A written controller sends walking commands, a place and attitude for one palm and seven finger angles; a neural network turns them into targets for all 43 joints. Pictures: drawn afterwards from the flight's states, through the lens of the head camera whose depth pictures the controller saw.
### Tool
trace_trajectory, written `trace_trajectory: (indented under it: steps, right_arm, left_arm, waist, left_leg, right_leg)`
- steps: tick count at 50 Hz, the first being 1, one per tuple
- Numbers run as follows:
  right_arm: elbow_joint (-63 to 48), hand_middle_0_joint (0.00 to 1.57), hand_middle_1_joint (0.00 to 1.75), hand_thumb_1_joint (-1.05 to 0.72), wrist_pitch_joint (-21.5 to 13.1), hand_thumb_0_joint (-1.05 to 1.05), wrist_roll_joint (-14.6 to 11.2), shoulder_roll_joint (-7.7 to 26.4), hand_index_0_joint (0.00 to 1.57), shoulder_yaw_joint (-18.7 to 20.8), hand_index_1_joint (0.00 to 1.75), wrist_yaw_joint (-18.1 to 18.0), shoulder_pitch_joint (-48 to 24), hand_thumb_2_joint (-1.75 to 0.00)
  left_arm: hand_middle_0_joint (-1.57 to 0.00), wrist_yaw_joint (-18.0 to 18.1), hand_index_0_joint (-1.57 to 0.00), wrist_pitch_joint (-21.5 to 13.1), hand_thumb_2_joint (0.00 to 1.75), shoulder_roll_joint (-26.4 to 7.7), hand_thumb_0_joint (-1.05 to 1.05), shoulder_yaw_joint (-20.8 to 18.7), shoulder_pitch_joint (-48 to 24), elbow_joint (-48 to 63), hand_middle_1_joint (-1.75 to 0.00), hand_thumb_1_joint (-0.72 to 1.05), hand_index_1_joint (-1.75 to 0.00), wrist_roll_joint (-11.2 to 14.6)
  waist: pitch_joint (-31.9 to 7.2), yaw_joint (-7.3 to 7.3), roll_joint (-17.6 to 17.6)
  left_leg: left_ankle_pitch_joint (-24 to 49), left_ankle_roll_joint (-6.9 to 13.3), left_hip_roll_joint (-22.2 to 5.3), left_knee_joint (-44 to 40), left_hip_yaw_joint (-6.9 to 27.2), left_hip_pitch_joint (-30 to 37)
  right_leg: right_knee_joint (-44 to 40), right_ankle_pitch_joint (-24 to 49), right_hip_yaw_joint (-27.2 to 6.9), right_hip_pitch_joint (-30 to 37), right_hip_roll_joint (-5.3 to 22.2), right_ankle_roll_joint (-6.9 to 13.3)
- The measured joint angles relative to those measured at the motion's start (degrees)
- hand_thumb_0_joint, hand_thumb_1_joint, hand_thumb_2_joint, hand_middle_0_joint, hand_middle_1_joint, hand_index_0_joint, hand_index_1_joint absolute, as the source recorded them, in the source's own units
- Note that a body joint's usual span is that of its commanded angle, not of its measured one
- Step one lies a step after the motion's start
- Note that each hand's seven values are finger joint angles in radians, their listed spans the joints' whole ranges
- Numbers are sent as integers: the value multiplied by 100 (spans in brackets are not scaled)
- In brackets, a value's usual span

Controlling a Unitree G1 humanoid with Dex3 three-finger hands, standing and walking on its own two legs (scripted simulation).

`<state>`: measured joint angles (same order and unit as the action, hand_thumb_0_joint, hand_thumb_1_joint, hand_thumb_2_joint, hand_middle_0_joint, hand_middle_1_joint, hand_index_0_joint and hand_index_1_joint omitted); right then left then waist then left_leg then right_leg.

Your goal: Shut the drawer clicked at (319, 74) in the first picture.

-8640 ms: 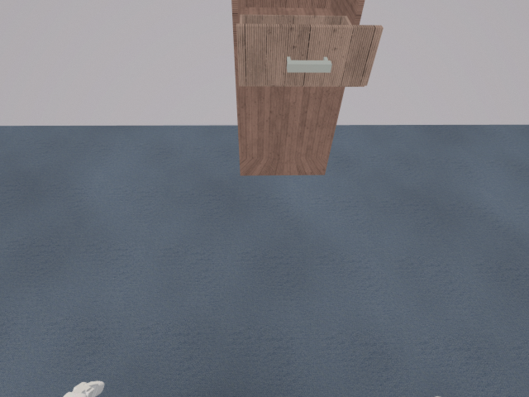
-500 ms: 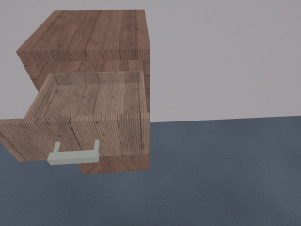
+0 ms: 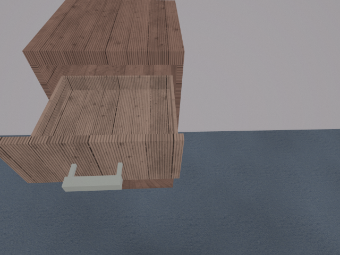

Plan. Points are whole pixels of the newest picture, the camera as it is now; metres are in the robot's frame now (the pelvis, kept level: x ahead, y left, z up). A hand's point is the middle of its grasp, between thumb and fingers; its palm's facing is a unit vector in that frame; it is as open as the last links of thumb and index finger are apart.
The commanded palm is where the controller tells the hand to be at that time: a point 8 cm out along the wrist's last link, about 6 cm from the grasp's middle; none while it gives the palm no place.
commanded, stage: look again from close up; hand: left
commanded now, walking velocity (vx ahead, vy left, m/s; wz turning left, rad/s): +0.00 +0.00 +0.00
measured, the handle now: (95, 175) +0.29 +0.20 +0.02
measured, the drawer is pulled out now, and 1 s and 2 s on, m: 0.30 0.29 0.29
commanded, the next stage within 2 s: raise the hand and make a fist in 0.20 s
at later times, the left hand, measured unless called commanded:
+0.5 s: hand (102, 215) +0.21 +0.18 -0.03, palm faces +0.22 -0.95 -0.20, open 6.9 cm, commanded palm +0.12 +0.20 -0.05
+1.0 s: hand (113, 234) +0.16 +0.13 +0.01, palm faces +0.11 -0.99 -0.06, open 4.5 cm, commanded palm +0.10 +0.20 +0.02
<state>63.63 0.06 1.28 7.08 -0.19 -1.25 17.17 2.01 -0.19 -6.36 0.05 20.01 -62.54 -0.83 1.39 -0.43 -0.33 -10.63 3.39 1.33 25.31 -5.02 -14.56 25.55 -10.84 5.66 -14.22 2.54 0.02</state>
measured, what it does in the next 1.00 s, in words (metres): lowers itself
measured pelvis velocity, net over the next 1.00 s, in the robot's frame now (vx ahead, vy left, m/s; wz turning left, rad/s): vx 0.02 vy -0.05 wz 0.05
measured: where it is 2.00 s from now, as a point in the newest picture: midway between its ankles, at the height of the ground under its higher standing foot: outside the picture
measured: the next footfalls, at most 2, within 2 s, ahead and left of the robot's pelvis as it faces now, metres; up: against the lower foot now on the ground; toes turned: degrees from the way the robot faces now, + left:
none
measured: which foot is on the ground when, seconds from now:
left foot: down 0.00-1.00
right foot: down 0.00-1.00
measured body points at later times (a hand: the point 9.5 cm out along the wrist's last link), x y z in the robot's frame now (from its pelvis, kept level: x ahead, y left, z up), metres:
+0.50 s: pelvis +0.04 +0.00 -0.01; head +0.05 -0.01 +0.44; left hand +0.20 +0.23 -0.02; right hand +0.14 -0.25 -0.13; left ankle +0.04 +0.08 -0.74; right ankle +0.03 -0.12 -0.74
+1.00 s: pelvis +0.02 -0.05 -0.07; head +0.06 -0.06 +0.38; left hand +0.15 +0.19 +0.01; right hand +0.25 -0.24 -0.14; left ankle +0.04 +0.08 -0.74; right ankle +0.03 -0.12 -0.74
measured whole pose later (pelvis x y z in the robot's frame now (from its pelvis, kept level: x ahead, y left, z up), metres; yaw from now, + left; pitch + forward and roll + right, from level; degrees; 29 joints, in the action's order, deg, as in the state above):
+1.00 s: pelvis +0.02 -0.05 -0.07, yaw +3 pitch +11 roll -1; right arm 30.6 -10.7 -2.2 8.5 -1.0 -3.0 9.9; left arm -14.7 -20.6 -10.6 -7.8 40.8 14.9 16.2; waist -7.3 -2.7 2.3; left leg -27.5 -1.1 -2.6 59.1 0.8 -42.5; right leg 57.4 -28.9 10.4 -39.7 0.7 4.4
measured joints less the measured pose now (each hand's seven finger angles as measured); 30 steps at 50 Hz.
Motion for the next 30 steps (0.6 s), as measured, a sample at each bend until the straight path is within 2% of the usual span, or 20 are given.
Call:
trace_trajectory:
  steps: [6,16,17,18,19,21,24,26,27,30]
  right_arm:
    - [14,20,30,-93,-85,3,-49,142,20,14,30,-12,-165,-90]
    - [89,20,30,-93,-117,2,-72,167,20,-35,30,-35,-237,-90]
    - [-187,20,30,-93,-129,2,-105,197,20,-62,30,-43,-134,-90]
    - [-480,20,30,-93,-344,2,-155,226,20,-101,30,-104,36,-90]
    - [-731,21,30,-93,-628,2,-218,249,20,-98,30,-152,196,-90]
    - [-1153,21,30,-93,-1127,3,-323,350,20,-61,30,-198,381,-90]
    - [-1667,21,30,-92,-1536,2,-254,597,20,46,30,-150,282,-90]
    - [-1989,21,30,-92,-1593,2,-197,678,20,150,30,-24,42,-90]
    - [-2155,21,30,-91,-1577,2,-178,679,20,208,30,51,-106,-90]
    - [-2651,20,30,-91,-1493,2,-113,639,20,379,30,209,-476,-90]
  left_arm:
    - [-20,9,-20,-46,90,81,0,48,83,-151,-30,91,-30,0]
    - [-20,62,-20,-95,90,15,0,85,-161,-175,-30,91,-30,2]
    - [-20,153,-21,352,90,-37,1,135,106,742,-30,92,-30,173]
    - [-21,340,-21,757,90,-179,4,124,476,1844,-31,95,-31,270]
    - [-21,536,-22,741,90,-336,6,107,816,2771,-31,97,-31,396]
    - [-22,841,-22,553,90,-554,7,131,1187,4250,-32,99,-32,587]
    - [-24,908,-25,-26,90,-495,6,125,1180,5751,-36,98,-35,665]
    - [-27,746,-26,-504,90,-228,5,43,1187,6293,-38,97,-38,732]
    - [-28,591,-24,-752,90,-40,4,-70,1310,6313,-40,96,-38,849]
    - [-33,-134,-26,-1759,90,252,2,-68,1870,6488,-45,94,-42,1029]
  waist:
    - [40,-31,-18]
    - [76,-10,-29]
    - [103,19,-22]
    - [78,2,-57]
    - [-17,10,-100]
    - [-195,89,-70]
    - [-453,244,168]
    - [-674,277,222]
    - [-766,276,201]
    - [-931,141,-7]
  left_leg:
    - [-59,18,25,-128,-64,170]
    - [-233,5,-4,-107,-83,329]
    - [-298,2,-17,0,-79,293]
    - [-356,-3,-4,51,-114,293]
    - [-403,-16,33,85,-141,263]
    - [-504,-15,105,254,-101,133]
    - [-740,5,82,773,30,-308]
    - [-917,-19,14,1153,8,-701]
    - [-1018,-37,-30,1370,-24,-920]
    - [-1357,-94,-155,2139,-49,-1644]
  right_leg:
    - [-69,-61,-72,118,13,-44]
    - [-134,-189,-97,307,-20,-70]
    - [-63,-226,-92,285,-26,-68]
    - [91,-314,-130,220,-8,-25]
    - [297,-458,-172,104,30,23]
    - [598,-658,-160,-54,112,20]
    - [880,-827,-29,-330,127,-58]
    - [1186,-950,-53,-708,87,-45]
    - [1393,-1030,-87,-941,61,-30]
    - [2146,-1346,-122,-1678,-5,43]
